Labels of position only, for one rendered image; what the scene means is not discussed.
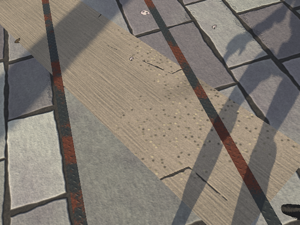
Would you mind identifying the robot right hand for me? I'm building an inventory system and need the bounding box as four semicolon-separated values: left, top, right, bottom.
281;203;300;220

